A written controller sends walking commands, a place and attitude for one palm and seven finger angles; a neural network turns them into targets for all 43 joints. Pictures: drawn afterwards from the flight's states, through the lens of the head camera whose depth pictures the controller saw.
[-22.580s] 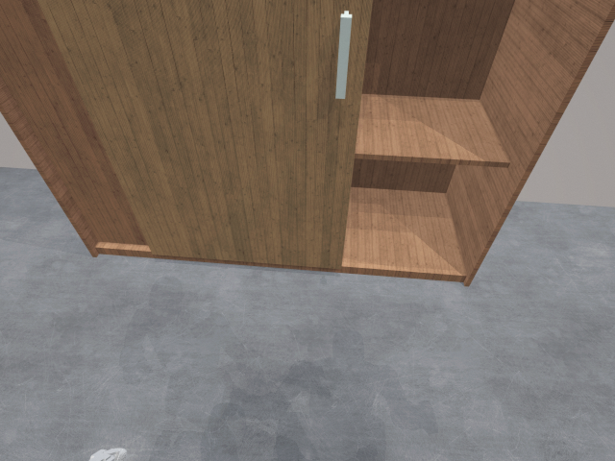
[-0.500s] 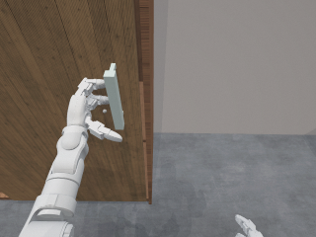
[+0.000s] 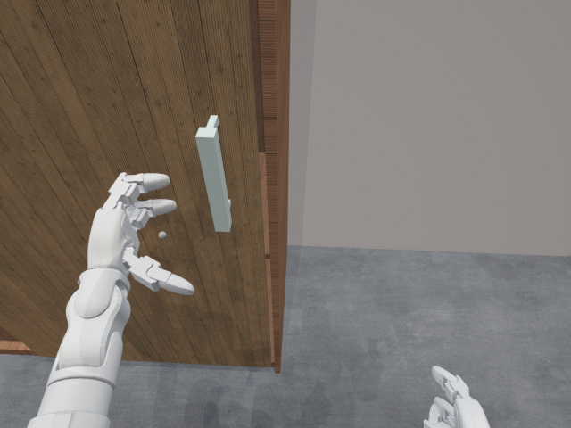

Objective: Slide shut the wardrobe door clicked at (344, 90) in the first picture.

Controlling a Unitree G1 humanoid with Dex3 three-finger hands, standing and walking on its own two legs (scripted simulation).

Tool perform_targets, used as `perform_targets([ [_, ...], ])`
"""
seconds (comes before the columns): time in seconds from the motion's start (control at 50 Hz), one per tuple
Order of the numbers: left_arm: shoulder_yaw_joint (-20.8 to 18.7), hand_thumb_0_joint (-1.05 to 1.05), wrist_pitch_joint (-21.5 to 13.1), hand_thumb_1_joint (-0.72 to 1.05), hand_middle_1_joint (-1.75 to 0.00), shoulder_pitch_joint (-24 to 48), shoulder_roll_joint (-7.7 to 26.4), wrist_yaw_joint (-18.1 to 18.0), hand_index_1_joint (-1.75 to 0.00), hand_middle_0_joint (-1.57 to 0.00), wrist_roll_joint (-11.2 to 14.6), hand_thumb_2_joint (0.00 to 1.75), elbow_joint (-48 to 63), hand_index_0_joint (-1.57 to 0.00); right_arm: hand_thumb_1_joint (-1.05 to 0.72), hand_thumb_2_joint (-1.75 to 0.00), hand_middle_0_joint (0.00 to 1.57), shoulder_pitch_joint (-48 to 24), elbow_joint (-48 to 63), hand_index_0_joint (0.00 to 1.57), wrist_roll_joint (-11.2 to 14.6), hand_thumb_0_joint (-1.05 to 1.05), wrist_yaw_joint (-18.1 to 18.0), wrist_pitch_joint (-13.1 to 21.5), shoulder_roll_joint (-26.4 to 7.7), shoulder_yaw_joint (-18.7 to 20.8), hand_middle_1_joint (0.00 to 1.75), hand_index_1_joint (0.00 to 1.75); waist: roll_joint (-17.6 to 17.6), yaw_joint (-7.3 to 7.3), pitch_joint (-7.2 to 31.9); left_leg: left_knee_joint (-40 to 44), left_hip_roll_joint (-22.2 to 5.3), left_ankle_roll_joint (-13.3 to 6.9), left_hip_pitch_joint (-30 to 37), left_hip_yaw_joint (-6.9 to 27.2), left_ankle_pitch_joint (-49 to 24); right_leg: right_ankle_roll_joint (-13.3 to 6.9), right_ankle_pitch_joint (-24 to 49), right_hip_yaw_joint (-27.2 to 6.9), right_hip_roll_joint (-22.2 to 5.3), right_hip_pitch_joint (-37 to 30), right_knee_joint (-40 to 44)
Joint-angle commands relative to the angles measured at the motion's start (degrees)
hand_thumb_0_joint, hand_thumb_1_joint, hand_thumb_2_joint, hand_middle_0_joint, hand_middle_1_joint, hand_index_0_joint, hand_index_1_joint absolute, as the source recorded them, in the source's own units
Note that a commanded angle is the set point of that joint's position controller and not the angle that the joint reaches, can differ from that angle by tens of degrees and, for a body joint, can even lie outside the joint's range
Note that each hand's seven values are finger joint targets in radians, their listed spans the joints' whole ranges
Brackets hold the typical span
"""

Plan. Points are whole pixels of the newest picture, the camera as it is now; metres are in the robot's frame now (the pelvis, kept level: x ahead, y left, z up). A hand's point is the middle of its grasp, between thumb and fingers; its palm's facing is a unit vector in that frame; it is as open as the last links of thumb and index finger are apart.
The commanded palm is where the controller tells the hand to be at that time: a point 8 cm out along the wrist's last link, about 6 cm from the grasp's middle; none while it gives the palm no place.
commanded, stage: slip the hand off the handle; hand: left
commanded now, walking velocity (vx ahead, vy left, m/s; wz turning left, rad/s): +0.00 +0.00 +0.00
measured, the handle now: (218, 176) +0.44 +0.14 +0.14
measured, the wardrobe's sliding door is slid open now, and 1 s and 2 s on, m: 0.01 0.01 0.01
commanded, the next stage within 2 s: draw the hand back to the body in 0.40 s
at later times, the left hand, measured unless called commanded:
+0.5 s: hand (144, 261) +0.27 +0.20 +0.14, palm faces +0.14 -0.99 -0.09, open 14.7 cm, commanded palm +0.24 +0.25 +0.14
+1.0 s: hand (112, 295) +0.23 +0.22 +0.14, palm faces +0.10 -0.99 -0.05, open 14.6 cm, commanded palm +0.19 +0.27 +0.16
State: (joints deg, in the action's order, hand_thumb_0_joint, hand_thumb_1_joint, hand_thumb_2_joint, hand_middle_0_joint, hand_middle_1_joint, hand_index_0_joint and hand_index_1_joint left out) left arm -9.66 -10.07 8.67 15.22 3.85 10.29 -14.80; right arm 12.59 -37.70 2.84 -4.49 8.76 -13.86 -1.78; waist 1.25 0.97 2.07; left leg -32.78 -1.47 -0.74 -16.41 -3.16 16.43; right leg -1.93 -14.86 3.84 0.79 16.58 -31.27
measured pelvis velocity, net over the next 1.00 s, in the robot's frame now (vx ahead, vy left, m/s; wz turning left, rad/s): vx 0.01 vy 0.00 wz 0.04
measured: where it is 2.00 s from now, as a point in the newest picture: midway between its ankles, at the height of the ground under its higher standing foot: outside the picture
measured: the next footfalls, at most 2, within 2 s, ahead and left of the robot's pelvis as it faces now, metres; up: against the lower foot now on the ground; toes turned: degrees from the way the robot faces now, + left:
none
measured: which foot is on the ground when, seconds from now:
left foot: down 0.00-1.00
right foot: down 0.00-1.00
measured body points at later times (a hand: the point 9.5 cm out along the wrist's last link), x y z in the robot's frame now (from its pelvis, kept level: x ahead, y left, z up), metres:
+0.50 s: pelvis +0.02 +0.00 +0.00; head +0.00 -0.01 +0.45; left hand +0.26 +0.25 +0.14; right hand +0.21 -0.22 -0.08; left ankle +0.01 +0.11 -0.73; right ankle +0.02 -0.10 -0.73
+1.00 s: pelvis +0.01 +0.00 +0.00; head -0.03 -0.01 +0.45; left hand +0.22 +0.27 +0.14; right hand +0.21 -0.21 -0.05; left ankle +0.01 +0.11 -0.73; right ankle +0.02 -0.10 -0.73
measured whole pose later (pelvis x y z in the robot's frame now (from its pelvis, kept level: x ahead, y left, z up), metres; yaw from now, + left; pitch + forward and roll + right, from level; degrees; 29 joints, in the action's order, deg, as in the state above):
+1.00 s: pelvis +0.01 +0.00 +0.00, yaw +2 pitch -4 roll -1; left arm -13.5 8.6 -12.7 17.5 12.9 17.4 11.6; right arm 12.0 -36.4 3.6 -6.0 13.6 -14.3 -3.5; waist 2.7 3.4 2.3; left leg -31.7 -0.8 -0.8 -10.9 -1.1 16.8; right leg -1.7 -15.4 5.8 0.3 9.8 -29.1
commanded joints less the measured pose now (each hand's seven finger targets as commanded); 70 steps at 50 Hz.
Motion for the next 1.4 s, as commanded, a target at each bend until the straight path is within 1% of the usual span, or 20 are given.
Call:
perform_targets([
  [0.0, -3.7, 0.00, -3.6, -0.55, -1.15, 14.8, 8.8, 0.3, -1.15, -0.25, 0.6, 0.20, 16.1, -0.25, -0.90, -0.90, 0.20, -6.1, 9.3, 0.20, 0.1, 0.00, -0.3, 4.2, -6.5, 2.0, 0.30, 0.30, 0.7, 0.66, 10.4, 5.2, 1.0, -1.4, 4.1, 2.6, -4.6, 0.6, 3.3, -3.4, -0.6, -2.7, 5.8],
  [0.1, -4.3, 0.00, -2.0, -0.55, -1.15, 5.7, 8.5, 1.6, -1.15, -0.25, 1.4, 0.20, 20.4, -0.25, -0.90, -0.90, 0.20, -5.7, 10.2, 0.20, 0.0, 0.00, 0.2, 4.9, -6.4, 2.1, 0.30, 0.30, -1.3, 1.67, 11.1, 4.6, 0.9, -1.2, 4.4, 2.5, -9.5, 0.7, 9.8, -2.7, -0.5, -5.2, 4.6],
  [0.2, -4.3, 0.00, -0.3, -0.55, -1.15, 0.0, 8.1, 1.9, -1.15, -0.25, 1.9, 0.20, 26.9, -0.25, -0.90, -0.90, 0.20, -6.3, 11.0, 0.20, -0.1, 0.00, 0.5, 5.2, -6.1, 1.8, 0.30, 0.30, -1.7, 1.74, 8.4, 4.5, 1.0, -1.3, 4.1, 2.4, -10.6, 1.0, 11.2, -2.4, -0.5, -4.8, 4.7],
  [0.3, -5.5, 0.00, -1.0, -0.55, -1.15, 1.4, 9.5, 1.6, -1.15, -0.25, 1.9, 0.20, 32.4, -0.25, -0.90, -0.90, 0.20, -6.4, 10.3, 0.20, -0.5, 0.00, 0.2, 5.7, -6.0, 1.5, 0.30, 0.30, 1.6, 0.93, 8.7, 3.8, 1.2, -1.1, 5.4, 2.6, -11.0, 0.9, 11.2, -2.5, -0.6, -4.1, 4.4],
  [0.4, -0.6, 0.00, -1.6, -0.55, -1.15, 2.4, 5.5, 2.8, -1.15, -0.25, 2.1, 0.20, 32.4, -0.25, -0.90, -0.90, 0.20, -6.1, 9.5, 0.20, -0.3, 0.00, -0.1, 6.7, -5.8, 1.4, 0.30, 0.30, 1.6, -0.62, 7.3, 3.3, 1.1, -1.0, 5.9, 3.6, -9.4, 1.0, 8.8, -2.0, -0.4, -1.7, 4.3],
  [0.5, -3.9, 0.00, 0.9, -0.55, -1.15, -4.2, 7.7, 3.4, -1.15, -0.25, 2.5, 0.20, 28.1, -0.25, -0.90, -0.90, 0.20, -5.7, 9.4, 0.20, -0.3, 0.00, -0.4, 6.8, -6.3, 1.7, 0.30, 0.30, -2.0, 1.25, 8.1, 3.5, 1.2, -1.0, 4.1, 3.5, -9.7, 1.1, 9.5, -2.0, -0.7, -3.5, 4.3],
  [0.52, -4.3, 0.00, 6.1, -0.55, -1.15, -6.7, 8.0, 6.9, -1.15, -0.25, 6.4, 0.20, 24.0, -0.25, -0.90, -0.90, 0.20, -6.7, 10.0, 0.20, 0.6, 0.00, -0.8, 6.7, -7.2, 1.2, 0.30, 0.30, -1.3, 1.60, 10.2, 4.7, 1.2, -1.1, 4.4, 3.4, -9.1, 0.8, 11.1, -2.3, -1.3, -7.0, 4.9],
  [0.58, -9.7, 0.00, 11.8, -0.55, -1.15, -1.8, 13.6, 9.3, -1.15, -0.25, 7.7, 0.20, 33.1, -0.25, -0.90, -0.90, 0.20, -9.1, 11.9, 0.20, 0.9, 0.00, -1.9, 6.5, -6.5, 0.8, 0.30, 0.30, 0.5, 2.97, 13.0, 5.0, 1.5, -1.4, 6.0, 2.9, -13.5, 1.0, 16.1, -2.1, -1.7, -10.5, 4.9],
  [0.68, -12.0, 0.00, 10.6, -0.55, -1.15, -10.5, 10.8, 6.9, -1.15, -0.25, 8.6, 0.20, 38.0, -0.25, -0.90, -0.90, 0.20, -8.2, 12.0, 0.20, 0.4, 0.00, -0.5, 7.6, -5.3, 0.6, 0.30, 0.30, 0.2, 3.29, 9.9, 4.9, 1.1, -0.8, 6.9, 2.9, -17.7, 1.0, 19.4, -0.8, -1.0, -9.0, 4.5],
  [0.76, -7.5, 0.00, 11.3, -0.55, -1.15, -11.7, 7.6, 8.1, -1.15, -0.25, 8.5, 0.20, 37.7, -0.25, -0.90, -0.90, 0.20, -7.4, 11.3, 0.20, 0.7, 0.00, -0.1, 8.2, -6.1, 0.9, 0.30, 0.30, 1.0, 1.81, 5.8, 5.0, 0.8, -0.9, 7.3, 3.1, -14.1, 1.2, 15.4, -0.9, -0.7, -5.4, 5.5],
  [0.84, -7.4, 0.00, 14.8, -0.55, -1.15, -9.2, 9.7, 9.8, -1.15, -0.25, 8.1, 0.20, 36.6, -0.25, -0.90, -0.90, 0.20, -7.9, 11.0, 0.20, 1.3, 0.00, -1.2, 7.8, -7.0, 0.9, 0.30, 0.30, 0.5, 1.05, 0.7, 6.3, 0.9, -1.4, 5.3, 4.0, -5.8, 1.3, 4.8, -1.4, -0.7, -2.3, 8.2],
  [0.94, -10.8, 0.00, 13.3, -0.48, -1.11, -4.5, 13.6, 8.7, -1.11, -0.25, 7.8, 0.24, 43.0, -0.25, -0.90, -0.90, 0.20, -9.4, 11.2, 0.20, 0.9, 0.00, -2.0, 8.9, -6.5, 0.4, 0.30, 0.30, 2.8, 1.62, 4.5, 7.1, 1.1, -1.4, 7.6, 5.0, -4.4, 1.0, 1.2, -1.6, -0.8, -3.9, 8.5],
  [1.0, -13.8, 0.00, 11.5, -0.37, -1.04, -7.0, 15.3, 8.4, -1.04, -0.24, 8.6, 0.29, 42.6, -0.24, -0.90, -0.90, 0.20, -9.0, 10.4, 0.20, 0.6, 0.00, -2.0, 9.8, -6.3, 0.1, 0.30, 0.30, 4.2, 2.47, 6.7, 7.0, 1.1, -1.1, 8.4, 5.0, -5.6, 0.8, 2.6, -1.5, -0.8, -5.8, 8.2],
  [1.02, -13.8, 0.00, 8.6, -0.33, -1.02, -7.7, 19.3, -0.2, -1.02, -0.24, 0.0, 0.31, 45.5, -0.24, -0.90, -0.90, 0.20, -10.4, 10.6, 0.20, -1.4, 0.00, -1.5, 9.1, -5.6, 0.9, 0.30, 0.30, 5.1, 3.82, 0.3, 7.9, 1.2, -1.1, 5.0, 4.5, -4.4, 0.6, 1.7, -4.0, -1.9, -5.1, 12.0],
  [1.04, -10.8, 0.00, 7.7, -0.30, -1.00, -13.0, 13.4, -3.4, -1.00, -0.24, -0.7, 0.32, 41.6, -0.24, -0.90, -0.90, 0.20, -9.6, 9.9, 0.20, -1.7, 0.00, -1.0, 8.6, -5.2, 0.9, 0.30, 0.30, 3.2, 2.73, -1.6, 8.2, 1.0, -0.7, 4.7, 4.5, -3.3, 0.5, 0.5, -3.4, -2.5, -4.6, 12.0],
  [1.06, -8.6, 0.00, 7.4, -0.26, -0.98, -16.3, 10.5, -4.5, -0.98, -0.24, -1.1, 0.34, 39.5, -0.24, -0.90, -0.90, 0.20, -9.4, 10.1, 0.20, -1.7, 0.00, -0.5, 8.0, -5.2, 0.8, 0.30, 0.30, 0.5, 2.54, -3.0, 8.3, 0.6, -0.7, 4.2, 4.9, -2.5, 0.6, 0.0, -3.1, -2.5, -3.9, 11.6],
  [1.1, -7.9, 0.00, 5.8, -0.19, -0.94, -18.3, 10.5, -6.2, -0.94, -0.24, -2.5, 0.37, 38.8, -0.24, -0.90, -0.90, 0.20, -9.1, 9.8, 0.20, -1.7, 0.00, -0.1, 6.5, -5.4, 1.4, 0.30, 0.30, -0.9, 2.53, -2.3, 8.8, 0.3, -1.0, 5.3, 4.2, -2.8, 0.7, -0.3, -3.4, -2.5, -5.0, 12.4],
  [1.28, -11.0, 0.00, 0.9, 0.14, -0.75, -18.8, 14.8, -10.3, -0.75, -0.23, -5.4, 0.53, 48.0, -0.23, -0.90, -0.90, 0.20, -9.7, 9.6, 0.20, -2.5, 0.00, -0.1, 5.2, -5.4, 2.3, 0.30, 0.30, 3.1, 2.76, 4.7, 10.7, 0.3, -1.2, 10.2, 3.9, -6.6, 0.4, 4.0, -3.3, -2.7, -10.1, 11.7],
  [1.34, -11.5, 0.00, 0.9, 0.25, -0.68, -21.0, 14.6, -10.7, -0.68, -0.22, -5.5, 0.58, 46.8, -0.22, -0.90, -0.90, 0.20, -9.8, 9.2, 0.20, -2.6, 0.00, -0.2, 4.9, -5.2, 2.3, 0.30, 0.30, 1.6, 2.80, 2.0, 11.2, 0.1, -1.1, 9.7, 4.1, -7.7, 0.4, 5.0, -2.9, -2.5, -9.9, 11.9],
  [1.38, -11.4, 0.00, 0.9, 0.32, -0.64, -22.7, 13.8, -10.7, -0.64, -0.22, -5.6, 0.62, 46.5, -0.22, -0.90, -0.90, 0.20, -9.8, 9.0, 0.20, -2.4, 0.00, -0.1, 4.5, -5.3, 2.5, 0.30, 0.30, 2.9, 2.86, 0.8, 11.4, -0.1, -0.9, 9.8, 4.2, -8.9, 0.3, 6.2, -2.7, -2.3, -9.7, 11.6],
])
